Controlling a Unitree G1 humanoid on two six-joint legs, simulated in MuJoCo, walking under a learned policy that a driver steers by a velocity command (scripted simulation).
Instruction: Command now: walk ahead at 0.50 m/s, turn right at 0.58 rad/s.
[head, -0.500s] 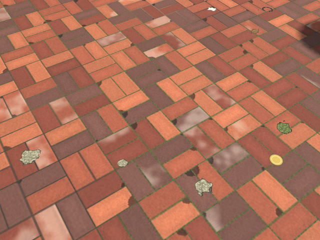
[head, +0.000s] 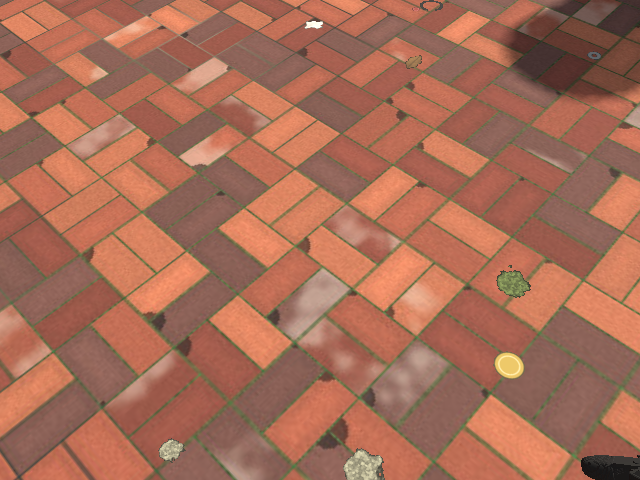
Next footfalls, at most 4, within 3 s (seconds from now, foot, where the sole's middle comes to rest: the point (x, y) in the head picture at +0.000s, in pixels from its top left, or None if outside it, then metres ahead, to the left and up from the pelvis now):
0.20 left None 0.30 0.15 -0.78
0.70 right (380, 416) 0.59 -0.03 -0.78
1.16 left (245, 345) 0.75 0.28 -0.78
1.66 right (356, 248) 1.04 0.03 -0.78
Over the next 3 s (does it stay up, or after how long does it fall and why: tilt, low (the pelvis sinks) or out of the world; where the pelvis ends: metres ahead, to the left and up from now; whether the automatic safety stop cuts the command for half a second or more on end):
stays up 1.34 0.13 -0.01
